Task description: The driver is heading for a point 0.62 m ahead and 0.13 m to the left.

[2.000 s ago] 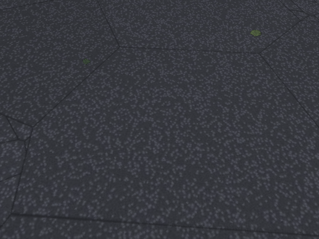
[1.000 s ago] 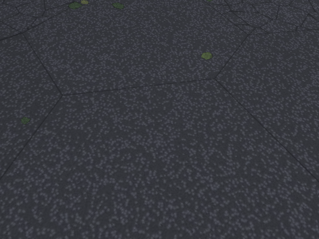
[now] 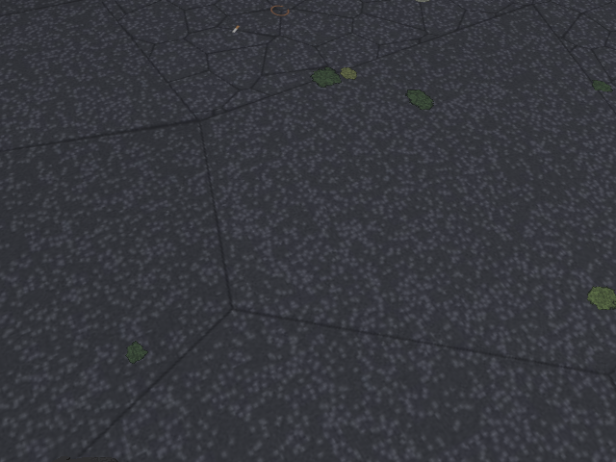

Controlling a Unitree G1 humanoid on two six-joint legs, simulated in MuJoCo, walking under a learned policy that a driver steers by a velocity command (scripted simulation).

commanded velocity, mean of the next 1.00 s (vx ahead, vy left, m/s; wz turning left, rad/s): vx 0.40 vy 0.00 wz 0.53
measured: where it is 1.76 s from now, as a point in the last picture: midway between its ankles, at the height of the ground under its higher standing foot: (260, 424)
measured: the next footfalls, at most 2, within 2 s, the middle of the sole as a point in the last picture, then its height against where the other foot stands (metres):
right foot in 0.20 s outside the picture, level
left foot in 0.70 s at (206, 445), level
